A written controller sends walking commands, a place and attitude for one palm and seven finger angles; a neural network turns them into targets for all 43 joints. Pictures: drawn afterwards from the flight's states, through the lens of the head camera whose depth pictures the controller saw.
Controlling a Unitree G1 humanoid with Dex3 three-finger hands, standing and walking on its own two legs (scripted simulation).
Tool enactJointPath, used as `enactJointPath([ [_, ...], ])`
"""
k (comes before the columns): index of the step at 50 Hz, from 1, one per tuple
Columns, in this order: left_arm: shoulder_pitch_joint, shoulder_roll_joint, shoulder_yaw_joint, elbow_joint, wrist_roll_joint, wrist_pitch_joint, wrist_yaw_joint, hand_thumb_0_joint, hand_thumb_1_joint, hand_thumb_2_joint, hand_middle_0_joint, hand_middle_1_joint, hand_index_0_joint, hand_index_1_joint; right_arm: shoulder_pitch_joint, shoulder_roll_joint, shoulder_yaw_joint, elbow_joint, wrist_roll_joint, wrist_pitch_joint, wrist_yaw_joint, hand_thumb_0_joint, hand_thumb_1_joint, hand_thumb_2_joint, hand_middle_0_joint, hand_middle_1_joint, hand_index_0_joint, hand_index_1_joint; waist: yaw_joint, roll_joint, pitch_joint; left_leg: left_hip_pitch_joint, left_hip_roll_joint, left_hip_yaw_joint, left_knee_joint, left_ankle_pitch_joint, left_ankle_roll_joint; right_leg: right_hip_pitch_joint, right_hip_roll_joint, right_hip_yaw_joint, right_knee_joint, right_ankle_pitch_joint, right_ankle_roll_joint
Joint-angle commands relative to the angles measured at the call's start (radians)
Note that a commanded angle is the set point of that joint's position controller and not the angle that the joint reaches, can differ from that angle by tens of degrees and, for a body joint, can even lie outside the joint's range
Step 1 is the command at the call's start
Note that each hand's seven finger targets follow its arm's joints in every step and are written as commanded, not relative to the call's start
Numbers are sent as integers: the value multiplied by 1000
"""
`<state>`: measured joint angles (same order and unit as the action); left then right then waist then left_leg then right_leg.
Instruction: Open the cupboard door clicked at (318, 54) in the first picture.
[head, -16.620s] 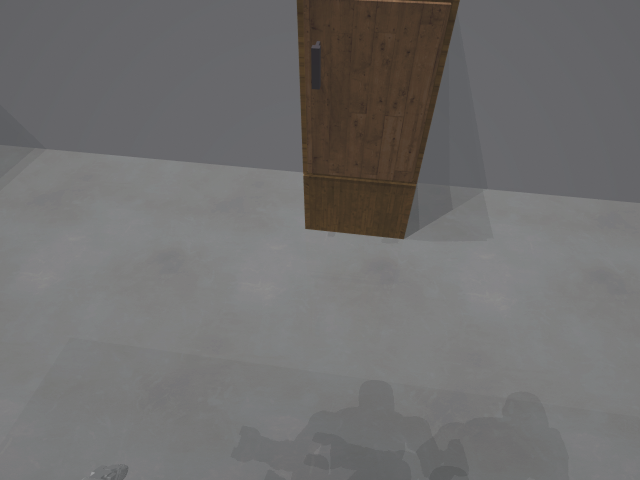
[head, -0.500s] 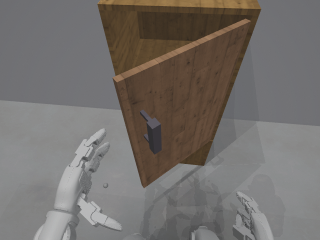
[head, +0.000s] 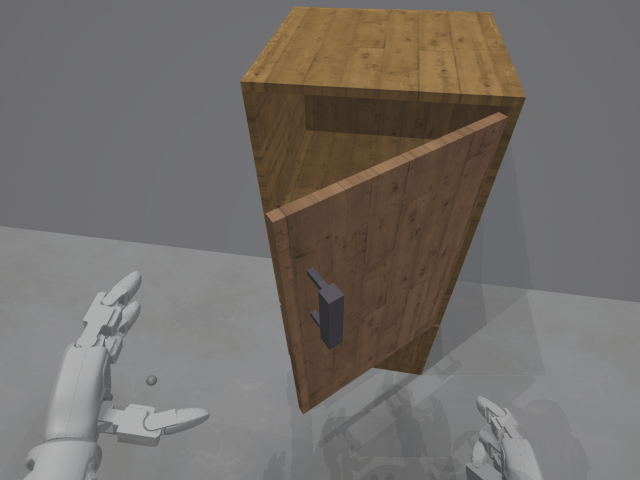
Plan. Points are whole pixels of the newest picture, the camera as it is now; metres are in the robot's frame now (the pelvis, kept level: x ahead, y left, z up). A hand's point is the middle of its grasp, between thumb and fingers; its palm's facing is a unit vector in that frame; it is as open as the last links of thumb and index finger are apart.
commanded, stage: draw the hand back to the body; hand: left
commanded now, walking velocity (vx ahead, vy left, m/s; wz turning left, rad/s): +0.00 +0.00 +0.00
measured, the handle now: (322, 307) +0.35 +0.04 +0.01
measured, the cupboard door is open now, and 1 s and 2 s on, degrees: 43 43 43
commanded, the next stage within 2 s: step back with the hand held close in 0.84 s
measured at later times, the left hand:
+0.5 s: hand (55, 322) +0.20 +0.26 +0.19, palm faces +0.46 -0.78 -0.43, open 8.7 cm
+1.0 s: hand (55, 332) +0.19 +0.25 +0.19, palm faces +0.46 -0.79 -0.41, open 7.4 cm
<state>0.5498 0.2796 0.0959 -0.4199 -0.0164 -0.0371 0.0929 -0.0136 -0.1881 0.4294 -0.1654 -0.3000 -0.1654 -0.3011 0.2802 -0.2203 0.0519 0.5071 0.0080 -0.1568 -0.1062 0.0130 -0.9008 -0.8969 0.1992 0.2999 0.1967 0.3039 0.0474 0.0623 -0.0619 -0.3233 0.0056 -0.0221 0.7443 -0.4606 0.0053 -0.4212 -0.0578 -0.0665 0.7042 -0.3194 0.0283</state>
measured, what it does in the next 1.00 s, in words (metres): stands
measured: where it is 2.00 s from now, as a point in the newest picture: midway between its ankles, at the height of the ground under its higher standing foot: outside the picture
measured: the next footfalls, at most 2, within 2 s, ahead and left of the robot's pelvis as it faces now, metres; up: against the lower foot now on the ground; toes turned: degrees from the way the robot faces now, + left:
none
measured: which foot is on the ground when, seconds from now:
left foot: down 0.00-1.00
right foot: down 0.00-1.00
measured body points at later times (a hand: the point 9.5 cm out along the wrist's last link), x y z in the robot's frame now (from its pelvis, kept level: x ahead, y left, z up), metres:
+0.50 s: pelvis +0.01 +0.00 +0.03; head +0.00 -0.02 +0.48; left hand +0.17 +0.30 +0.21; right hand +0.20 -0.22 -0.05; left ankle -0.04 +0.11 -0.71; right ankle +0.03 -0.14 -0.71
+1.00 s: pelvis +0.00 -0.01 +0.03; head -0.02 -0.03 +0.48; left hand +0.16 +0.29 +0.21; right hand +0.18 -0.23 -0.06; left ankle -0.04 +0.11 -0.71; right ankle +0.03 -0.14 -0.71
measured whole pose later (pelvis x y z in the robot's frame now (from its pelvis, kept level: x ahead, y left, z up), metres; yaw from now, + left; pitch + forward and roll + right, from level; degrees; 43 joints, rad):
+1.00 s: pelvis +0.00 -0.01 +0.03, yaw -1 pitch -5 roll -1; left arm 0.43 0.33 0.34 -0.37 -0.02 -0.10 0.11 0.01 0.89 0.90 -0.21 -0.30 -0.21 -0.30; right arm 0.20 -0.21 0.02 0.66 0.00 -0.15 -0.09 0.01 -0.90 -0.90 0.20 0.30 0.20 0.30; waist 0.08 0.07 0.04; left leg -0.01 0.03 0.00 0.41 -0.30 -0.01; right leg -0.12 -0.03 -0.06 0.38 -0.17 0.01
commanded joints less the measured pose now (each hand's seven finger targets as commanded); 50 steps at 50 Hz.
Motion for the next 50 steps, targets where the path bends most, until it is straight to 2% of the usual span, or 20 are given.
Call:
enactJointPath([
  [1,-101,127,115,-205,12,-77,43,0,130,570,-173,-300,-173,-300,-115,-100,-35,-127,-9,-69,-14,0,-900,-900,200,300,200,300,-7,-25,-31,-13,-2,8,-234,322,-1,227,33,-8,-156,165,-42],
  [4,-102,153,155,-214,13,-86,47,0,235,615,-176,-300,-176,-300,-139,-102,-34,-105,-13,-79,-11,0,-900,-900,200,300,200,300,6,-5,-37,33,0,5,-276,390,-6,289,33,-11,-188,207,-45],
  [5,-90,144,160,-209,10,-87,46,0,270,630,-178,-300,-178,-300,-143,-97,-33,-97,-15,-81,-8,0,-900,-900,200,300,200,300,7,-2,-22,43,4,6,-289,416,-9,301,33,-13,-196,225,-43],
  [9,-99,173,215,-188,7,-94,42,0,410,690,-182,-300,-182,-300,-163,-101,-40,-69,-17,-78,-1,0,-900,-900,200,300,200,300,15,-41,-5,83,9,10,-327,460,-11,345,43,-14,-240,265,-43],
  [12,-109,178,244,-199,2,-100,37,0,515,735,-186,-300,-186,-300,-169,-99,-45,-58,-18,-73,3,0,-900,-900,200,300,200,300,17,-17,-12,119,11,21,-347,500,-9,371,43,-8,-260,299,-41],
  [16,-140,201,295,-189,-6,-107,35,0,655,795,-191,-300,-191,-300,-180,-96,-48,-45,-19,-64,7,0,-900,-900,200,300,200,300,22,-9,15,134,9,25,-373,497,-12,392,46,-4,-287,306,-43],
  [19,-158,237,342,-201,-7,-113,37,0,760,840,-195,-300,-195,-300,-190,-99,-53,-36,-19,-61,7,0,-900,-900,200,300,200,300,29,25,3,159,8,33,-379,506,-10,410,47,3,-303,324,-45],
  [23,-178,252,381,-209,-16,-122,38,0,900,900,-200,-300,-200,-300,-192,-99,-60,-31,-19,-56,11,0,-900,-900,200,300,200,300,28,-1,-3,177,9,38,-387,525,-7,422,49,6,-315,348,-41],
  [24,-163,238,372,-180,-12,-119,35,0,900,900,-200,-300,-200,-300,-196,-102,-61,-24,-22,-56,9,0,-900,-900,200,300,200,300,31,25,10,179,8,40,-387,543,-8,422,47,6,-319,358,-43],
  [26,-152,190,328,-139,-19,-111,26,0,900,900,-200,-300,-200,-300,-194,-103,-63,-21,-17,-46,16,0,-900,-900,200,300,200,300,21,-27,46,173,12,39,-397,515,-5,402,50,3,-329,335,-37],
  [29,-174,216,338,-152,-16,-114,27,0,900,900,-200,-300,-200,-300,-204,-110,-69,-23,-18,-42,15,0,-900,-900,200,300,200,300,24,-18,36,180,8,39,-407,462,-1,406,50,7,-340,301,-40],
  [33,-169,237,357,-201,-11,-122,33,0,900,900,-200,-300,-200,-300,-205,-103,-69,-26,-22,-46,14,0,-900,-900,200,300,200,300,31,1,-15,194,4,40,-405,498,0,438,50,12,-332,335,-40],
  [34,-172,253,369,-195,-10,-119,35,0,900,900,-200,-300,-200,-300,-210,-106,-68,-22,-23,-46,11,0,-900,-900,200,300,200,300,34,9,-6,194,4,39,-405,494,-1,437,50,13,-336,334,-42],
  [38,-178,238,360,-190,-12,-123,37,0,900,900,-200,-300,-200,-300,-212,-97,-66,-20,-20,-52,10,0,-900,-900,200,300,200,300,29,-7,27,185,3,40,-415,445,0,421,53,13,-350,296,-41],
  [40,-192,241,360,-191,-10,-124,37,0,900,900,-200,-300,-200,-300,-215,-98,-65,-17,-21,-54,9,0,-900,-900,200,300,200,300,29,29,36,182,1,39,-420,435,-3,421,52,15,-353,284,-42],
  [44,-185,230,350,-172,-8,-125,35,0,900,900,-200,-300,-200,-300,-214,-101,-68,-11,-21,-60,9,0,-900,-900,200,300,200,300,28,5,50,184,4,37,-426,415,-3,411,56,13,-363,262,-43],
  [47,-181,221,345,-147,-15,-124,32,0,900,900,-200,-300,-200,-300,-219,-98,-69,-12,-18,-56,9,0,-900,-900,200,300,200,300,27,-43,63,178,5,38,-430,368,5,400,55,20,-377,218,-37],
  [48,-297,265,370,-205,-13,-133,38,0,900,900,-200,-300,-200,-300,-224,-103,-69,-8,-18,-58,6,0,-900,-900,200,300,200,300,19,-6,30,192,0,42,-426,367,8,409,53,28,-380,224,-38],
  [49,-468,428,534,-223,0,-190,54,0,900,900,-200,-300,-200,-300,-201,-105,-44,-40,-7,-37,10,0,-900,-900,200,300,200,300,-24,52,155,82,9,26,-417,273,16,318,16,81,-412,231,-35],
  [50,-269,296,444,-94,-6,-185,40,0,900,900,-200,-300,-200,-300,-197,-101,-62,-24,-12,-17,6,0,-900,-900,200,300,200,300,-25,-57,126,78,12,5,-387,286,21,307,2,73,-417,244,-34],
])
